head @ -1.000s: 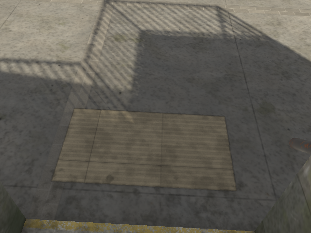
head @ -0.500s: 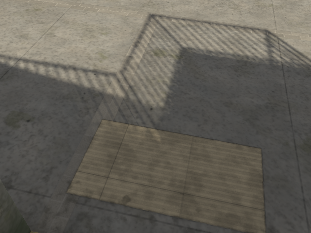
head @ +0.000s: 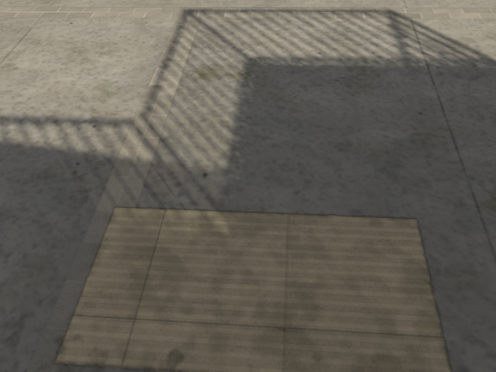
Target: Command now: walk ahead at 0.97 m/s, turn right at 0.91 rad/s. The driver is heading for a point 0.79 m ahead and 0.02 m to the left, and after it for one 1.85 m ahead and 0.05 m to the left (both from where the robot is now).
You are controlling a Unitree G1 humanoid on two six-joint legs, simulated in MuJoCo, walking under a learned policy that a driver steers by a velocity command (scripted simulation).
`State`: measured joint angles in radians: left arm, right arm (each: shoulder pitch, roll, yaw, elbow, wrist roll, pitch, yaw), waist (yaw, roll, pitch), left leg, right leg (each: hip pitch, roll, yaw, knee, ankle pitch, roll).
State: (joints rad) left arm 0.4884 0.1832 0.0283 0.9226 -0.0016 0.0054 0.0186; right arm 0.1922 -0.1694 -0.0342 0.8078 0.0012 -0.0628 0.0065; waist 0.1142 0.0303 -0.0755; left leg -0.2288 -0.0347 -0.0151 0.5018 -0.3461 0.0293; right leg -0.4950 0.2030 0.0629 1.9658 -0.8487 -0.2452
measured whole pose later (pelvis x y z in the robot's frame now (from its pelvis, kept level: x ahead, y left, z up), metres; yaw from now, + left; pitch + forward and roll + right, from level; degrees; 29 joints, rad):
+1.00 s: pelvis +0.76 -0.25 -0.47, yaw +3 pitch +1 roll +0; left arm -0.02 0.14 0.00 0.78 0.04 -0.10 0.01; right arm 0.47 -0.21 -0.08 0.97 0.00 -0.06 0.01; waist -0.06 0.04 -0.02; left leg -0.34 -0.12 -0.15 1.23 -0.47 0.14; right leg -0.49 -0.04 0.05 0.78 -0.31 0.05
